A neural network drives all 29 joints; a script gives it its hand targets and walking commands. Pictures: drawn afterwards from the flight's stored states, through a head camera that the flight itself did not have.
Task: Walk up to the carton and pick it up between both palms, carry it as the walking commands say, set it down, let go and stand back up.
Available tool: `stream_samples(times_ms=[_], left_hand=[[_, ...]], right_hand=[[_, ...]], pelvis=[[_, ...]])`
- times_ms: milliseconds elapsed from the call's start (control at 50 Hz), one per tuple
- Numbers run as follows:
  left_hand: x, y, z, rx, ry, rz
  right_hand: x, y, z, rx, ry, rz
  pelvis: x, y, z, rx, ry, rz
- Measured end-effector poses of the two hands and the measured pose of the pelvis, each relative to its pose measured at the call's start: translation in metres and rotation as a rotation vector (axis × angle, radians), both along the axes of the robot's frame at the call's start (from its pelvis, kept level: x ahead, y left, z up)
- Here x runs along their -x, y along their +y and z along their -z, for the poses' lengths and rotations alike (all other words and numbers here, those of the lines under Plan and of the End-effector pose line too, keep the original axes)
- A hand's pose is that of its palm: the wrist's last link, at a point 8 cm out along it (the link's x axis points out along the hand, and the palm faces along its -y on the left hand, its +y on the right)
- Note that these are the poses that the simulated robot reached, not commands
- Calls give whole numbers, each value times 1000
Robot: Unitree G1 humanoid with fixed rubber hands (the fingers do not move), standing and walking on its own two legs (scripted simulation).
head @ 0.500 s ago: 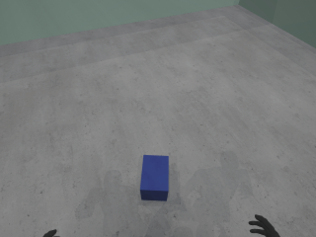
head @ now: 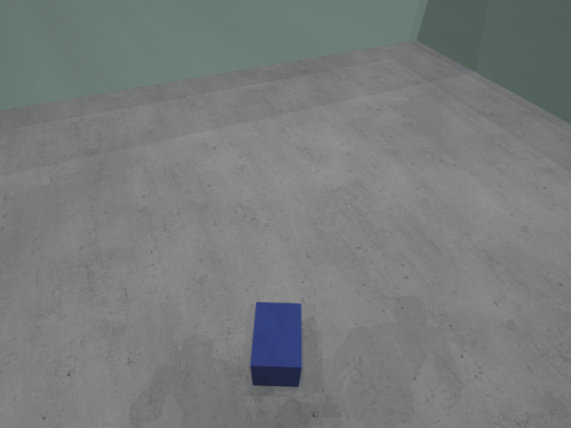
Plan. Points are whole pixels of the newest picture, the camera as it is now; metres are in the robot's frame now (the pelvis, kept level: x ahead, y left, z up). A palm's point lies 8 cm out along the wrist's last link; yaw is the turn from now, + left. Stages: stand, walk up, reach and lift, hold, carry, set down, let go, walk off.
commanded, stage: walk up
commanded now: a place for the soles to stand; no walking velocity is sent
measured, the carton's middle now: (277, 344) +0.53 +0.02 -0.69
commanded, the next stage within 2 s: none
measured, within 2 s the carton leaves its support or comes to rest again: neither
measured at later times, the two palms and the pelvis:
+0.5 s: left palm (77, 411) +0.19 +0.33 -0.13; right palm out of the picture +0.14 -0.29 -0.14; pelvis +0.10 +0.02 -0.02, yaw -3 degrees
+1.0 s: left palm (119, 366) +0.25 +0.28 -0.12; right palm (482, 388) +0.22 -0.31 -0.11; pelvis +0.13 -0.01 +0.00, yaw -2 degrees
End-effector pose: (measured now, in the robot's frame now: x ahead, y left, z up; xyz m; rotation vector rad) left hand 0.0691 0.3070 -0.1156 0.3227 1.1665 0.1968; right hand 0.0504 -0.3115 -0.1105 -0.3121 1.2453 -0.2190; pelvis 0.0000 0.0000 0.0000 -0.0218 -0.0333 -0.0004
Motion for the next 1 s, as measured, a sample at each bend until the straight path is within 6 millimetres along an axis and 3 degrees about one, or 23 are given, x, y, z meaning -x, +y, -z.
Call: stream_samples(times_ms=[120,240,400,520,620,720,840,1000], left_hand=[[10,43,14,-30,64,-36],[-24,53,14,-26,86,-2],[-83,36,7,-25,70,52],[-130,14,13,-33,22,57],[-172,-10,8,12,-43,72],[-200,-27,6,43,-83,84],[-207,-33,3,50,-81,75],[-184,-29,0,33,-23,40]], right_hand=[[-37,4,-7,58,-58,-29],[-54,16,-14,82,-112,-10],[-66,23,5,40,-64,26],[-99,24,30,-12,-44,40],[-125,28,28,-28,-35,13],[-146,22,18,-13,-56,9],[-162,7,6,15,-78,10],[-168,1,2,9,-75,1]], pelvis=[[-24,21,12,-1,-22,-2],[-46,32,11,-25,-23,28],[-82,29,12,-30,-30,53],[-105,15,22,-28,-25,48],[-117,10,15,-38,-4,40],[-126,5,10,-37,-1,37],[-130,0,5,-33,-2,33],[-130,-6,0,-27,-5,26]])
